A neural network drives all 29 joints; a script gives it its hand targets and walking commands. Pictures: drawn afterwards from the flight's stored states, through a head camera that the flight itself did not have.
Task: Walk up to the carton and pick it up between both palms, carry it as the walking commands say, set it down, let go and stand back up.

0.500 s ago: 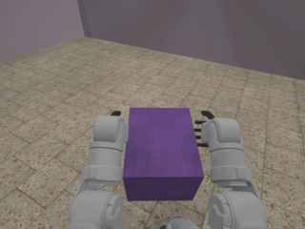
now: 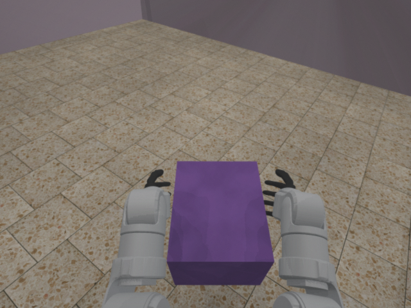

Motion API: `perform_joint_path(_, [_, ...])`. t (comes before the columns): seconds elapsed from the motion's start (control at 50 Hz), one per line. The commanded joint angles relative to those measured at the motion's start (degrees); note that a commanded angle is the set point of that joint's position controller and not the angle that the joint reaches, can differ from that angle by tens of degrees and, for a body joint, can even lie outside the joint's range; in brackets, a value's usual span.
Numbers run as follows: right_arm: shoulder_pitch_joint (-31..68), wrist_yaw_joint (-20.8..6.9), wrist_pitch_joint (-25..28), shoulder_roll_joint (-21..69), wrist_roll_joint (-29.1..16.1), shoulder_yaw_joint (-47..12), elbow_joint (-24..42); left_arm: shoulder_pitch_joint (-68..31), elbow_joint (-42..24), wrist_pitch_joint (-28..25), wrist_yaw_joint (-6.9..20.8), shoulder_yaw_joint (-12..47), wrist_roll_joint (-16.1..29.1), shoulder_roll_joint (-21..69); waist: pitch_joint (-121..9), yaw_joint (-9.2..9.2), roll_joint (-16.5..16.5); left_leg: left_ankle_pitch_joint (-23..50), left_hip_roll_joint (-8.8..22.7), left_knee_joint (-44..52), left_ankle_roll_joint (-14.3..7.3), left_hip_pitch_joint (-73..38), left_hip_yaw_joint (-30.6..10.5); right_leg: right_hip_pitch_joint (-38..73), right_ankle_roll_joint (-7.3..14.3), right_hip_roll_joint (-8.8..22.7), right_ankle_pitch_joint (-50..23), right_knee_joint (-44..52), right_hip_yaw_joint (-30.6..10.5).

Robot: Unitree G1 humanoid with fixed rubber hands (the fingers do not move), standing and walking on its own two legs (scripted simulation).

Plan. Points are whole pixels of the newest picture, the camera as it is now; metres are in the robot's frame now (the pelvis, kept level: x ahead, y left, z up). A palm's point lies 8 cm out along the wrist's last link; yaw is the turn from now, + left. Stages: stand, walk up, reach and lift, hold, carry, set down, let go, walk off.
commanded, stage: carry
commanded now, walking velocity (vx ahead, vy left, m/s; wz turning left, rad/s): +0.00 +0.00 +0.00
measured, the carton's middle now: (217, 221) +0.32 +0.00 -0.01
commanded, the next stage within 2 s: none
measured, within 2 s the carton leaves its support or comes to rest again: neither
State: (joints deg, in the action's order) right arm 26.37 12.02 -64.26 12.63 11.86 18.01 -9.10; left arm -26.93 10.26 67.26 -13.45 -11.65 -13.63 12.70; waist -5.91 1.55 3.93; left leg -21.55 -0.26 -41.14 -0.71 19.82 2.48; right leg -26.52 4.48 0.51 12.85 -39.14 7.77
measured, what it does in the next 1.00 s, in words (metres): walks backwards: right foot, then left foot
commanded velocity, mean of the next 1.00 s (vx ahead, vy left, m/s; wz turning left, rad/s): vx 0.00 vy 0.19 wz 0.00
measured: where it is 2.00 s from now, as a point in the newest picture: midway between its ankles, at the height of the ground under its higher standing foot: outside the picture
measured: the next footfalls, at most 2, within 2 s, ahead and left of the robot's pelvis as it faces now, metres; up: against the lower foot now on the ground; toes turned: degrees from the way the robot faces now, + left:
right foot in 0.40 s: +0.02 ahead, -0.06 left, +0.00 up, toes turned -9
left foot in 0.68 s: -0.14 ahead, +0.27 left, +0.00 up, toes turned +8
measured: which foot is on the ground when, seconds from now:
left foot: down 0.00-0.42, up 0.44-0.66, down 0.68-1.00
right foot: down 0.00-0.26, up 0.28-0.38, down 0.40-0.72, up 0.74-0.88, down 0.90-1.00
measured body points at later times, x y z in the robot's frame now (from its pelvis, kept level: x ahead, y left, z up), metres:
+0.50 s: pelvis -0.11 +0.05 -0.01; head -0.13 +0.03 +0.44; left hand +0.21 +0.16 +0.09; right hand +0.20 -0.11 +0.07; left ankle -0.03 +0.14 -0.69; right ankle -0.02 -0.05 -0.71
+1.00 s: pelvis -0.20 +0.14 -0.01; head -0.16 +0.13 +0.44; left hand +0.12 +0.28 +0.08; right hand +0.13 +0.01 +0.06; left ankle -0.16 +0.24 -0.70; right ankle -0.14 +0.02 -0.71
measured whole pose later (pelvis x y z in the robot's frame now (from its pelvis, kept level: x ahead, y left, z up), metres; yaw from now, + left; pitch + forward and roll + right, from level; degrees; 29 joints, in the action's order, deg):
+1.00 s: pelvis -0.20 +0.14 -0.01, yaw +1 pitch +3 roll +0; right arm 25.5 13.0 -69.2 12.2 9.9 13.6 9.5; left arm -27.4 -7.5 72.1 -21.4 -8.0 -5.1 13.0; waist 1.5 2.5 -2.5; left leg -26.9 1.5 -52.5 0.1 32.1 4.8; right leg -31.0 -0.1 5.6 16.9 -45.4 7.0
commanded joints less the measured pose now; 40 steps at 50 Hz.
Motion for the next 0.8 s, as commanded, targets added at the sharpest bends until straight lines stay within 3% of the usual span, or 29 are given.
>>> perform_joint_path(0.0, [44.5, -20.3, 0.2, 59.4, -33.0, -42.9, 19.8, -50.5, -26.7, -3.9, 20.2, 42.7, 37.5, 60.5, -21.8, -1.26, -3.9, 11.8, 9.0, 10.4, -1.6, -2.2, -6.4, 15.1, -3.0, 5.2, -5.5, 12.6, -9.3])
perform_joint_path(0.02, [46.4, -19.8, -1.0, 59.1, -33.5, -43.2, 21.4, -50.0, -25.6, -2.6, 19.9, 42.2, 37.3, 60.9, -19.4, -1.62, -0.5, 1.1, 8.1, 12.5, -1.7, -0.8, -6.3, 13.3, -2.4, 5.8, 2.8, 15.7, -11.1])
perform_joint_path(0.04, [42.5, -19.3, -2.5, 58.8, -32.1, -41.8, 17.6, -44.5, -21.4, -1.1, 19.5, 40.2, 35.1, 59.9, -18.0, -1.50, -0.1, -4.9, 7.9, 14.8, -2.3, 0.2, -7.5, 12.2, -2.4, 6.0, 9.1, 17.1, -12.1])
perform_joint_path(0.08, [29.1, -18.6, -4.9, 57.3, -29.5, -41.0, 9.0, -32.0, -12.3, 1.8, 19.2, 37.0, 31.4, 56.4, -16.5, -1.11, -3.1, -12.5, 7.0, 17.3, -2.9, 3.2, -7.7, 11.6, -3.6, 7.7, 17.2, 18.8, -13.3])
perform_joint_path(0.12, [26.1, -19.1, -5.9, 56.3, -28.7, -42.2, 7.0, -28.2, -8.5, 3.2, 19.8, 36.5, 30.3, 55.5, -16.5, -0.94, -4.9, -11.7, 7.0, 18.9, -2.4, 3.1, -7.2, 11.5, -4.8, 8.2, 15.1, 18.0, -12.5])
perform_joint_path(0.18, [33.3, -20.0, -6.9, 56.3, -30.4, -43.1, 11.0, -34.4, -11.6, 4.0, 20.1, 37.2, 31.6, 56.6, -13.2, -0.73, -7.3, -11.1, 9.2, 22.0, -1.7, 6.8, -7.1, 11.4, -5.6, 6.4, 8.7, 11.4, -7.1])
perform_joint_path(0.22, [35.1, -20.3, -7.5, 56.8, -31.2, -43.0, 10.8, -36.5, -12.5, 4.3, 20.1, 36.9, 32.1, 57.2, -11.2, -0.55, -12.1, -14.8, 12.1, 26.6, -2.6, 14.6, -8.2, 14.9, -5.1, 2.7, 6.0, -2.1, -1.7])
perform_joint_path(0.24, [35.2, -20.4, -7.8, 57.3, -31.4, -42.9, 9.9, -37.0, -12.5, 4.4, 20.2, 36.8, 32.1, 57.4, -10.5, -0.54, -14.2, -16.3, 13.5, 28.2, -3.5, 18.9, -8.4, 16.6, -4.5, 1.1, 6.4, -9.9, -0.6])
perform_joint_path(0.28, [35.8, -20.5, -8.1, 58.6, -31.5, -42.8, 8.6, -38.0, -12.3, 4.4, 20.6, 36.2, 32.2, 58.1, -10.0, -0.38, -15.3, -16.9, 15.4, 29.6, -4.4, 25.1, -8.3, 18.4, -3.9, 0.0, 8.7, -18.7, -1.1])
perform_joint_path(0.3, [36.7, -20.4, -8.2, 59.2, -31.5, -42.7, 8.8, -38.3, -12.2, 4.4, 20.9, 35.8, 32.4, 58.5, -10.6, 0.01, -13.1, -15.5, 14.8, 27.2, -3.7, 25.1, -7.5, 18.9, -3.4, 1.2, 8.4, -16.0, -2.1])
perform_joint_path(0.34, [38.5, -19.7, -8.3, 60.1, -31.5, -42.5, 9.6, -39.3, -11.9, 4.5, 21.4, 34.6, 33.2, 59.0, -13.1, 0.55, -1.6, -10.6, 10.9, 15.3, -1.9, 22.2, -4.5, 21.1, -2.8, 4.5, 8.3, -0.4, -5.9])
perform_joint_path(0.36, [39.6, -19.3, -8.4, 60.2, -31.7, -42.6, 10.0, -39.7, -12.1, 4.5, 21.5, 34.0, 33.5, 58.2, -12.9, 1.00, 10.1, -5.6, 6.4, 4.4, 0.2, 22.6, 0.3, 20.7, -2.6, 12.1, 15.0, 14.7, -15.1])
perform_joint_path(0.38, [42.3, -18.9, -8.4, 59.5, -32.2, -42.3, 11.0, -39.9, -12.0, 4.6, 21.6, 33.3, 34.1, 57.7, -13.7, 0.38, 21.4, -6.3, 3.0, -10.8, 2.3, 24.9, 0.1, 16.1, 0.0, 27.2, 19.6, 24.3, -34.9])
perform_joint_path(0.4, [43.3, -18.8, -8.4, 60.2, -32.1, -41.9, 11.3, -39.2, -10.3, 4.3, 21.7, 31.6, 33.4, 58.1, -13.1, 0.17, 21.0, -3.5, 4.7, -17.0, 2.3, 23.1, -3.3, 9.0, 4.5, 32.7, 29.3, 29.2, -38.7])
perform_joint_path(0.42, [45.2, -18.6, -8.3, 60.4, -32.8, -42.6, 11.6, -39.5, -9.8, 4.0, 21.7, 30.1, 32.9, 58.0, -12.7, -0.03, 16.2, -0.9, 5.1, -23.1, 2.7, 18.6, -5.9, 4.6, 4.2, 29.4, 31.4, 30.0, -36.8])
perform_joint_path(0.44, [45.0, -18.6, -8.1, 60.5, -33.2, -43.1, 12.0, -39.7, -10.9, 3.8, 21.5, 29.8, 32.6, 57.8, -12.5, -0.32, 11.2, 0.5, 4.8, -25.1, 3.0, 16.1, -5.2, 3.7, 1.8, 25.6, 28.2, 28.8, -32.1])
perform_joint_path(0.46, [43.7, -19.0, -8.0, 60.7, -33.6, -43.2, 11.6, -38.4, -11.2, 3.6, 21.0, 29.7, 31.9, 57.9, -13.5, -0.36, 7.9, 0.8, 4.9, -24.0, 3.2, 14.4, -3.4, 3.9, 0.4, 23.7, 23.4, 26.9, -27.7])
perform_joint_path(0.5, [43.2, -19.3, -7.2, 60.8, -34.2, -42.9, 13.3, -39.2, -14.3, 3.1, 20.0, 30.4, 31.7, 58.5, -17.2, -0.37, 6.3, -0.3, 4.7, -19.6, 3.2, 10.0, -0.4, 6.1, -0.6, 22.1, 15.9, 23.9, -21.0])
perform_joint_path(0.58, [38.2, -18.9, -6.9, 60.3, -33.9, -42.3, 14.0, -38.6, -19.9, 2.7, 18.6, 33.2, 31.0, 57.5, -22.6, 0.26, 7.5, -4.5, 3.0, -4.2, 2.4, 5.3, 1.9, 15.3, -1.1, 20.7, 7.7, 20.0, -18.4])
perform_joint_path(0.62, [34.4, -18.8, -7.1, 60.2, -33.4, -42.9, 13.9, -35.1, -20.1, 2.6, 18.0, 34.1, 29.9, 56.7, -25.5, -0.18, 8.3, -0.7, 1.4, 9.0, 1.9, -0.6, 4.8, 18.3, -2.6, 19.4, -1.7, 16.2, -15.6])
perform_joint_path(0.64, [32.5, -18.7, -7.2, 60.2, -33.0, -43.4, 14.0, -33.0, -20.0, 2.7, 17.8, 34.6, 29.6, 56.4, -27.6, -0.45, 6.6, 2.7, 0.9, 16.8, 1.5, -5.8, 5.6, 19.3, -4.6, 17.0, -8.4, 11.9, -12.2])
perform_joint_path(0.66, [31.6, -18.7, -7.1, 60.2, -32.5, -43.8, 14.4, -32.0, -20.5, 2.7, 17.6, 35.7, 29.6, 56.1, -29.4, -0.65, 2.2, 5.4, 4.6, 18.1, 0.5, -12.4, 0.4, 15.3, -6.0, 14.5, -13.3, 6.4, -9.9])
perform_joint_path(0.68, [30.6, -18.7, -6.8, 59.9, -31.6, -44.4, 14.5, -31.5, -20.8, 2.8, 17.8, 36.8, 29.9, 55.2, -28.6, -0.77, -5.3, 11.3, 8.6, 13.9, -1.9, -15.5, -5.4, 8.2, -7.8, 10.8, -12.1, 3.9, -7.6])
perform_joint_path(0.7, [29.4, -18.7, -6.2, 58.8, -30.5, -44.2, 13.7, -32.8, -23.4, 2.9, 18.3, 39.6, 31.1, 54.4, -26.2, -0.61, -18.6, 23.8, 14.4, 10.1, -5.3, -11.7, -10.9, 3.1, -8.2, 5.0, 0.6, -1.9, -1.2])
perform_joint_path(0.72, [30.2, -18.6, -6.0, 59.6, -30.7, -44.6, 15.4, -35.9, -27.3, 2.6, 18.5, 42.2, 32.6, 55.0, -26.3, -0.95, -22.4, 29.6, 16.3, 9.2, -7.3, -9.5, -9.7, 2.4, -7.0, 4.2, 10.0, -9.5, 0.3])
perform_joint_path(0.76, [32.2, -18.5, -6.3, 59.6, -31.0, -46.2, 19.8, -37.1, -27.6, 2.8, 18.6, 43.8, 34.0, 57.3, -24.9, -1.47, -18.6, 32.9, 17.8, 10.5, -9.2, -12.6, -9.5, -5.2, -5.7, 2.7, 16.4, -18.3, -1.2])
perform_joint_path(0.78, [32.4, -18.2, -6.5, 59.7, -30.8, -46.6, 20.9, -36.6, -28.1, 3.1, 18.9, 43.9, 34.6, 57.4, -24.1, -1.53, -17.3, 36.4, 17.8, 9.5, -9.3, -13.6, -9.3, -6.8, -5.5, 2.9, 16.2, -18.0, -1.7])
